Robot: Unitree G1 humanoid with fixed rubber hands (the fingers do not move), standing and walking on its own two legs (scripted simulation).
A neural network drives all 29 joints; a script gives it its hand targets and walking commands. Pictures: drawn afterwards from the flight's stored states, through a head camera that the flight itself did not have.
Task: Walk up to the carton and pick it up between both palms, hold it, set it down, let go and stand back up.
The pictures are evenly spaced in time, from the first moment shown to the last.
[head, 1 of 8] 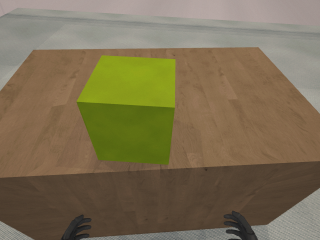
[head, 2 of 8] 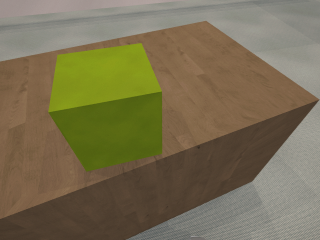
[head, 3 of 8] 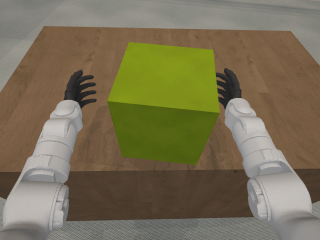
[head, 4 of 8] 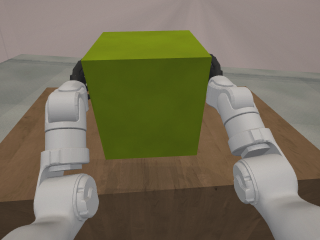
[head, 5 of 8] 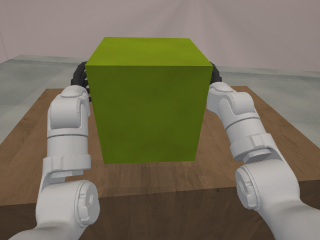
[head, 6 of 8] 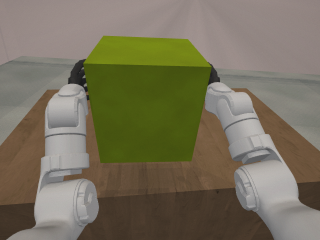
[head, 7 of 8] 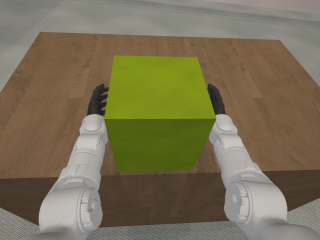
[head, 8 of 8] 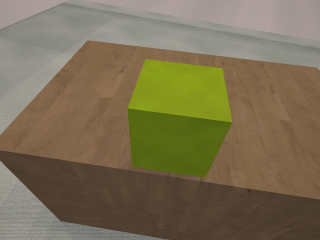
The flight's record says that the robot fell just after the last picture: no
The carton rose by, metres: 0.21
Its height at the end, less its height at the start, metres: +0.00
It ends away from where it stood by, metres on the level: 0.03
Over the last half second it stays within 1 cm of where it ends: yes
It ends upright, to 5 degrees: yes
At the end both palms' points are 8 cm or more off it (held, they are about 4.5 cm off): yes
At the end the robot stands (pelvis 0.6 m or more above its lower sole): yes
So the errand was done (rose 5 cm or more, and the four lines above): yes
